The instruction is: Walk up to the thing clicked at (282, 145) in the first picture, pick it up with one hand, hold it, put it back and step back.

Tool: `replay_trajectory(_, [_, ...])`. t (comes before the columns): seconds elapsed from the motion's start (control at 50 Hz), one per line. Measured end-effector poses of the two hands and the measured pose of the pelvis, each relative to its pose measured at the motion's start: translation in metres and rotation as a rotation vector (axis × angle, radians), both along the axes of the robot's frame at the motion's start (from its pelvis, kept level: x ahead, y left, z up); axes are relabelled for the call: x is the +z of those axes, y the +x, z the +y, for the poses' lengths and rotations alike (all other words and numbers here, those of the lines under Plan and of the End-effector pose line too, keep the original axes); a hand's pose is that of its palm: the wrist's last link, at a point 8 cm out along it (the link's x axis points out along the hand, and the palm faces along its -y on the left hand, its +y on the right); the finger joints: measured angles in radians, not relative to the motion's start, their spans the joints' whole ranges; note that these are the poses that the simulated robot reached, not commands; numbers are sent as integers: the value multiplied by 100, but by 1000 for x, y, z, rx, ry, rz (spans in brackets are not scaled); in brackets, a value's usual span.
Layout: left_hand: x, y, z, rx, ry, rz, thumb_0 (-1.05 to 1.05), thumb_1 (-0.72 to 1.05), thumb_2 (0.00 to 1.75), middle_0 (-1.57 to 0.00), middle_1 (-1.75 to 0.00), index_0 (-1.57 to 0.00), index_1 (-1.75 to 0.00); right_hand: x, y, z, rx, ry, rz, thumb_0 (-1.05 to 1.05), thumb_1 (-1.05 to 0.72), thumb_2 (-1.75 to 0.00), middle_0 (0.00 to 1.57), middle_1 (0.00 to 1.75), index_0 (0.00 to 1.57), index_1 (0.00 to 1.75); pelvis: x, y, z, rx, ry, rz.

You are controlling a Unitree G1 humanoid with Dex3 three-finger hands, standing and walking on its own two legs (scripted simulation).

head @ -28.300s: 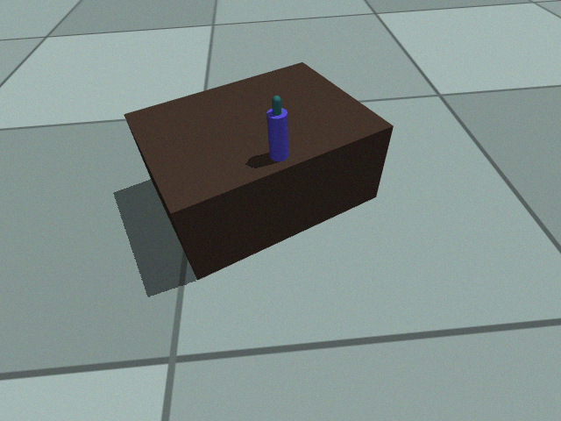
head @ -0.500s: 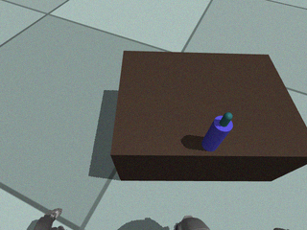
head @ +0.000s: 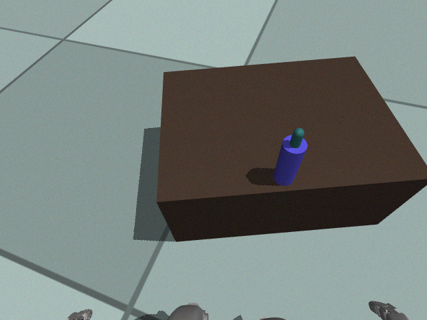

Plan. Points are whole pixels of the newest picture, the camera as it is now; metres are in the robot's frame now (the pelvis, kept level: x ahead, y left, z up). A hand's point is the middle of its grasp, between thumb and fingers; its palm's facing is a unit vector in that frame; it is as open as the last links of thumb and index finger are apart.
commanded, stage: step back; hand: right
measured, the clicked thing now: (290, 156) +0.60 -0.22 -0.21
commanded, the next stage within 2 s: none
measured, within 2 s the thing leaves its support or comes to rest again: neither
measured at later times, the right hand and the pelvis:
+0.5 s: hand out of the picture -0.02 -0.25 -0.11, palm faces -0.08 +0.88 -0.47, open 7.4 cm; pelvis -0.13 +0.01 +0.01, yaw +2 degrees
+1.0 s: hand out of the picture -0.22 -0.33 -0.16, palm faces -0.09 +0.92 -0.39, open 7.4 cm; pelvis -0.29 -0.06 +0.00, yaw +3 degrees
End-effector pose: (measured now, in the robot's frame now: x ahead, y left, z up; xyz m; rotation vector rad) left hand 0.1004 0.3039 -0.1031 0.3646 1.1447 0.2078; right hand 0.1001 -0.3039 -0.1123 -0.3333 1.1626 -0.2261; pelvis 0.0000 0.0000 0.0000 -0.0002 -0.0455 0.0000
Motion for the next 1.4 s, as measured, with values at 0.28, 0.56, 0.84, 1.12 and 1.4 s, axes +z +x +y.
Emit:
replay_trajectory(0.28, [-12, -53, 25, 33, -36, -109, 1, 90, 90, -20, -30, -20, -30, 15, -72, 12, 89, -92, 30, 1, -90, -90, 20, 30, 20, 30, -7, -74, 21, 57, 24, -4])
replay_trajectory(0.56, [-20, -182, 25, 67, -30, 80, 1, 91, 90, -20, -30, -20, -30, 45, -130, 6, 91, -105, -63, 1, -90, -90, 21, 30, 20, 30, 7, -149, 7, 3, -28, 23])
replay_trajectory(0.84, [14, -289, -38, 55, 26, 64, 1, 91, 90, -20, -30, -20, -30, 3, -236, -59, 28, -24, -49, 1, -90, -90, 20, 30, 20, 30, 1, -243, -45, -18, 47, 5])
replay_trajectory(1.12, [-3, -327, -46, 65, 13, -119, 1, 90, 90, -20, -30, -20, -30, -7, -354, -58, 115, -46, 112, 1, -90, -90, 20, 30, 20, 30, -11, -337, -60, 116, 28, 11])
replay_trajectory(1.4, [-17, -465, -77, 98, -33, 14, 1, 91, 90, -20, -30, -20, -30, 33, -379, -87, 168, -96, -94, 1, -90, -90, 21, 30, 20, 30, -2, -429, -88, 48, -24, 21])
